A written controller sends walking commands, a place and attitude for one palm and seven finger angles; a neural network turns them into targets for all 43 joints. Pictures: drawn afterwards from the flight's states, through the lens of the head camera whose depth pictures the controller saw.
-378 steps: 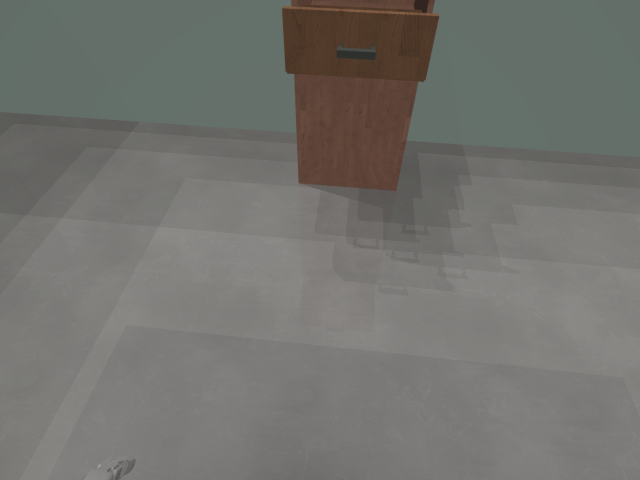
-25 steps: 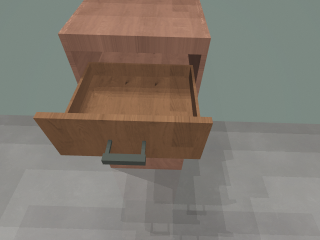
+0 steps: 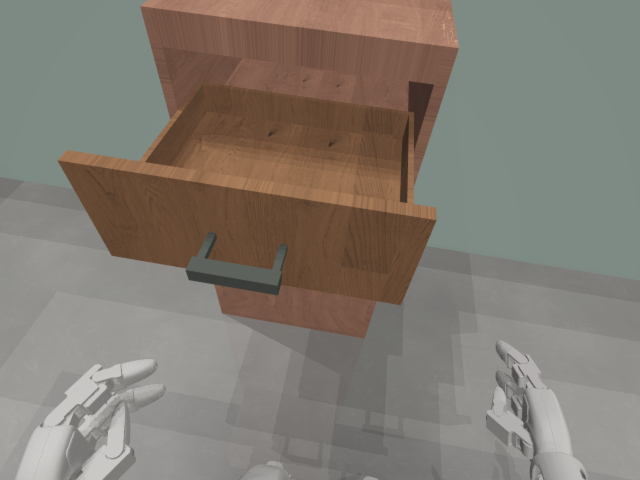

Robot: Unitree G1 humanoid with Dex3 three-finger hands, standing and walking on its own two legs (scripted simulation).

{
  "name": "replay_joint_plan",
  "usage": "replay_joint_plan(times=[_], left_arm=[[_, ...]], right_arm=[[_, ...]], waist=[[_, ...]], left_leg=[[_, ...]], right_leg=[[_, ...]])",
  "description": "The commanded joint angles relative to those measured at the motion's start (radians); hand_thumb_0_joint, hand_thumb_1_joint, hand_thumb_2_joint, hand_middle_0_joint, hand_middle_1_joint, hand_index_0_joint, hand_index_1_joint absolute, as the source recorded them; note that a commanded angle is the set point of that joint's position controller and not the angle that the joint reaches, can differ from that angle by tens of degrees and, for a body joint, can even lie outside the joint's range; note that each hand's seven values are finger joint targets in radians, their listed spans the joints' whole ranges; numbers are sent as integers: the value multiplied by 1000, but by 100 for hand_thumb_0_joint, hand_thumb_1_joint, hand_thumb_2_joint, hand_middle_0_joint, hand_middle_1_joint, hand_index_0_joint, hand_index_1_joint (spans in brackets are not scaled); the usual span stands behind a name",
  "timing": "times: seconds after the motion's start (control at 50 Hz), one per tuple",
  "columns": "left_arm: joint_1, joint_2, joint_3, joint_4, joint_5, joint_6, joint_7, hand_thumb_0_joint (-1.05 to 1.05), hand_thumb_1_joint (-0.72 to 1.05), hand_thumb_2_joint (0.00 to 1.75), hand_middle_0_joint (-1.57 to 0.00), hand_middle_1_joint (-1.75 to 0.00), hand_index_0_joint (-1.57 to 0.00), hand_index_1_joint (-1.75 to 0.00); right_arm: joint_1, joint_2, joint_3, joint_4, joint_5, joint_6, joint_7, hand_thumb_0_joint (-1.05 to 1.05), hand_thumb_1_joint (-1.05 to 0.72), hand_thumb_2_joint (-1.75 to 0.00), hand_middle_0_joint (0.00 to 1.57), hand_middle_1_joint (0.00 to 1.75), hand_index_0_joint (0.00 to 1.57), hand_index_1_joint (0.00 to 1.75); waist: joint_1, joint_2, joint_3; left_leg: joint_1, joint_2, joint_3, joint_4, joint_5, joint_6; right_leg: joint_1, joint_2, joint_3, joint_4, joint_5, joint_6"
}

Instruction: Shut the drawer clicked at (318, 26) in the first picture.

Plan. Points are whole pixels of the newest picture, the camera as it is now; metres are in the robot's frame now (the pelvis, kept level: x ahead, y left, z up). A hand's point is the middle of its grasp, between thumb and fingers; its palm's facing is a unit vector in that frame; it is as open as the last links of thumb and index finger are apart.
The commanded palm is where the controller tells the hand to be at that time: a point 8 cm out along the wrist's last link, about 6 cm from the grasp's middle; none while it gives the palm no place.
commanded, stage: raise the hand and make a fist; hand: left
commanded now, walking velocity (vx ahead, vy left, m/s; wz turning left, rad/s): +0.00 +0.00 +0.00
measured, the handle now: (240, 261) +0.35 +0.15 +0.08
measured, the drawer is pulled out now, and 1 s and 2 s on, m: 0.30 0.30 0.30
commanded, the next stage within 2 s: bring the fist close to the handle in 1.38 s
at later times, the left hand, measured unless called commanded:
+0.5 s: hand (173, 398) +0.17 +0.16 +0.11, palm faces -0.04 -1.00 -0.03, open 3.3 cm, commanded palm +0.13 +0.22 +0.12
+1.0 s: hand (167, 374) +0.17 +0.15 +0.17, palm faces -0.06 -1.00 -0.04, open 3.3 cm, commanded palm +0.13 +0.20 +0.18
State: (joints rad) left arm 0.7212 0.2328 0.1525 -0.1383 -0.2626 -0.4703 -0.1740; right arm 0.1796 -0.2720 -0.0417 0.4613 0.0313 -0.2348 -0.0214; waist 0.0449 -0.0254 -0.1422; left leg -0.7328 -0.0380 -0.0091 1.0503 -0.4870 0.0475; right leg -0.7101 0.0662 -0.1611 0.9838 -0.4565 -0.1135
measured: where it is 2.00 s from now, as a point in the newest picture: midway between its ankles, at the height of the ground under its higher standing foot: outside the picture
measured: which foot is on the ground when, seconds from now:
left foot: down 0.00-1.00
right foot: down 0.00-1.00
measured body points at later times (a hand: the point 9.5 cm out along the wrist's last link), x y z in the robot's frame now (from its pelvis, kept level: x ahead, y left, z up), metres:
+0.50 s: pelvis +0.03 +0.00 +0.02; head +0.07 -0.01 +0.47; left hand +0.17 +0.22 +0.11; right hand +0.20 -0.26 -0.05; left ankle +0.02 +0.10 -0.67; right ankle +0.03 -0.05 -0.67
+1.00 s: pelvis +0.03 +0.04 +0.03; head +0.01 +0.03 +0.48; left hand +0.17 +0.21 +0.18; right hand +0.23 -0.16 -0.01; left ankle +0.02 +0.10 -0.67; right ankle +0.03 -0.05 -0.67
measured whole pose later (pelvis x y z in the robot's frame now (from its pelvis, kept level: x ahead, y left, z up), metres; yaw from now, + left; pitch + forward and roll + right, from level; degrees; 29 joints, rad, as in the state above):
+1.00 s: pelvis +0.03 +0.04 +0.03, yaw -3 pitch +4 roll -2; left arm 0.84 0.19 -0.09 -0.70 -0.16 -0.12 -0.07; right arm 0.25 -0.20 0.06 0.42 0.06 -0.18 0.01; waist 0.04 0.07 -0.13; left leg -0.47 -0.08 0.01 0.86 -0.46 0.09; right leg -0.47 0.06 -0.07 0.82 -0.42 -0.06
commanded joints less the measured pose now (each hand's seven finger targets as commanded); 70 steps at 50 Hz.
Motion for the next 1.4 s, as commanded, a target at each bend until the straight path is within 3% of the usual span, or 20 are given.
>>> replay_joint_plan(times=[0.0, 0.04, 0.12, 0.14, 0.18, 0.22, 0.28, 0.36, 0.42, 0.52, 0.62, 0.74, 0.82, 0.94, 1.0, 1.06, 1.12, 1.18, 1.3, 1.38], left_arm=[[-320, 66, -85, -294, -13, -199, -73, 0, 90, 90, -74, -88, -74, -88], [-266, 102, -69, -194, -8, -132, -136, 0, 90, 90, -78, -93, -78, -93], [-63, 222, 123, -106, -30, 132, -183, 0, 90, 90, -86, -101, -86, -101], [-45, 197, 139, -171, -52, 175, -171, 0, 90, 90, -88, -104, -88, -104], [-21, 178, 201, -267, -89, 215, -116, 0, 90, 90, -92, -108, -92, -108], [30, 167, 245, -310, -110, 189, -56, 0, 90, 90, -96, -112, -96, -112], [95, 96, 174, -338, -95, 96, -44, 0, 90, 90, -102, -119, -102, -119], [144, 21, 28, -337, -75, 12, -116, 0, 90, 90, -110, -127, -110, -127], [149, 34, 7, -356, -79, -2, -154, 0, 90, 90, -116, -134, -116, -134], [82, 95, 13, -546, -29, -6, -65, 0, 90, 90, -126, -145, -126, -145], [149, 18, -67, -566, 2, 43, 18, 0, 90, 90, -136, -156, -136, -156], [163, -42, -230, -647, 60, 199, 25, 0, 90, 90, -140, -160, -140, -160], [140, 37, -173, -724, 101, 270, 75, 0, 90, 90, -140, -160, -140, -160], [109, -24, -211, -846, 82, 265, 113, 0, 90, 90, -140, -160, -140, -160], [119, -57, -252, -804, 82, 276, 97, 0, 90, 90, -140, -160, -140, -160], [139, -49, -258, -755, 105, 318, 86, 0, 90, 90, -140, -160, -140, -160], [173, 5, -210, -781, 128, 354, 90, 0, 90, 90, -140, -160, -140, -160], [156, -8, -219, -845, 125, 343, 107, 0, 90, 90, -140, -160, -140, -160], [183, -49, -220, -834, 78, 269, 125, 0, 90, 90, -140, -160, -140, -160], [204, -48, -257, -812, 105, 268, 111, 0, 90, 90, -140, -160, -140, -160]], right_arm=[[-5, -90, 1, -64, 9, -84, -2, 0, -90, -90, 20, 30, 20, 30], [-2, -104, 2, -67, 23, -85, -5, 0, -90, -90, 20, 30, 20, 30], [-58, -88, -4, -113, 52, -19, -24, 0, -90, -90, 20, 30, 20, 30], [-67, -73, 4, -133, 51, -1, -27, 0, -90, -90, 20, 30, 20, 30], [-99, -38, 10, -134, 47, 23, -34, 0, -90, -90, 20, 30, 20, 30], [-102, -18, 10, -114, 44, 21, -35, 0, -90, -90, 20, 30, 20, 30], [-73, -19, 1, -84, 37, -8, -20, 0, -90, -90, 20, 30, 20, 30], [-49, -42, -7, -80, 40, -60, -3, 0, -90, -90, 20, 30, 20, 30], [-43, -63, -17, -93, 47, -93, -10, 0, -90, -90, 20, 30, 20, 30], [-24, -60, -18, -105, 38, -101, -15, 0, -90, -90, 20, 30, 20, 30], [-51, -45, -5, -137, 37, -77, 1, 0, -90, -90, 20, 30, 20, 30], [-71, -49, 21, -188, 40, -46, 16, 0, -90, -90, 20, 30, 20, 30], [-73, -46, 29, -206, 38, -8, 17, 0, -90, -90, 20, 30, 20, 30], [-54, -37, 44, -224, 38, -13, 31, 0, -90, -90, 20, 30, 20, 30], [-41, -53, 39, -207, 40, -20, 35, 0, -90, -90, 20, 30, 20, 30], [-47, -57, 33, -205, 43, -11, 36, 0, -90, -90, 20, 30, 20, 30], [-58, -53, 25, -220, 44, 6, 33, 0, -90, -90, 20, 30, 20, 30], [-44, -43, 30, -233, 40, 13, 33, 0, -90, -90, 20, 30, 20, 30], [-32, -46, 26, -210, 37, -16, 34, 0, -90, -90, 20, 30, 20, 30], [-26, -51, 20, -206, 37, -21, 40, 0, -90, -90, 20, 30, 20, 30]], waist=[[-160, 123, -18], [-152, 49, -21], [-28, -33, -176], [-11, -42, -229], [10, -28, -241], [18, -43, -225], [-9, -38, -127], [-52, -11, -76], [-59, -67, -94], [-43, 73, -147], [-27, 47, -87], [-37, 12, 25], [-19, 53, 34], [-16, 76, 1], [-35, 25, 28], [-33, 29, 73], [-9, 31, 31], [-8, 66, -6], [-18, 19, -4], [-31, 31, 13]], left_leg=[[-9, 31, -64, -65, 65, 5], [-42, 30, -57, -55, 62, 9], [-34, 16, -43, -101, 147, -4], [-28, 13, -44, -117, 174, -12], [5, 16, -44, -148, 214, -27], [34, 24, -50, -172, 261, -32], [41, 23, -44, -194, 291, -31], [78, 16, -46, -191, 283, -19], [106, 15, -55, -189, 276, -9], [198, 16, -38, -234, 304, 2], [215, 24, -42, -277, 278, 7], [225, 41, -65, -340, 230, 11], [243, 48, -73, -368, 216, -1], [300, 65, -103, -392, 237, -28], [296, 70, -114, -392, 234, -31], [272, 68, -119, -412, 207, -39], [278, 59, -103, -410, 255, -40], [311, 61, -98, -403, 307, -46], [299, 56, -84, -370, 311, -34], [285, 49, -77, -358, 311, -23]], right_leg=[[-18, -65, 284, -244, -104, 87], [41, -98, 344, -300, -99, 124], [346, -175, 437, -337, 131, 191], [428, -198, 439, -329, 237, 201], [498, -204, 411, -310, 435, 204], [523, -180, 365, -278, 610, 200], [455, -158, 330, -263, 726, 202], [346, -147, 328, -295, 576, 211], [322, -139, 324, -320, 469, 205], [291, -102, 243, -292, 340, 137], [256, -75, 178, -295, 223, 105], [230, -63, 127, -306, 148, 92], [240, -54, 112, -294, 117, 80], [230, -41, 85, -273, 108, 75], [214, -41, 86, -282, 111, 81], [218, -46, 87, -284, 103, 79], [264, -47, 96, -281, 142, 74], [263, -46, 91, -268, 158, 75], [253, -40, 91, -282, 180, 81], [255, -48, 106, -289, 202, 81]])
